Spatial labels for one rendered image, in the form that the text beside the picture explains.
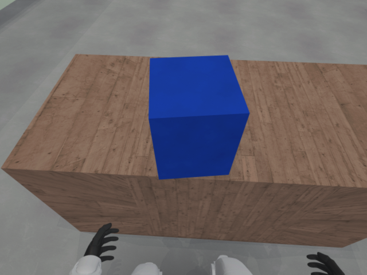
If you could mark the pedestal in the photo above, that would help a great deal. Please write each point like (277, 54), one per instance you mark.
(299, 176)

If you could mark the robot left forearm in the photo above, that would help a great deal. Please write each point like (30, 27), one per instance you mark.
(87, 265)

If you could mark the carton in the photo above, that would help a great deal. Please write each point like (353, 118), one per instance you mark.
(197, 115)

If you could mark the robot thigh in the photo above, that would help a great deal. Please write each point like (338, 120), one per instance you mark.
(146, 269)
(228, 266)

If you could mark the right robot hand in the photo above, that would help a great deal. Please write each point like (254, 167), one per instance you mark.
(330, 266)

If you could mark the robot right thigh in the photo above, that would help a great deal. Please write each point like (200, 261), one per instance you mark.
(228, 266)

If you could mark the robot left thigh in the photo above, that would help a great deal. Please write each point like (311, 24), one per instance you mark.
(146, 269)

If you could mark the left robot hand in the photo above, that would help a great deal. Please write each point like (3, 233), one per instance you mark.
(95, 247)

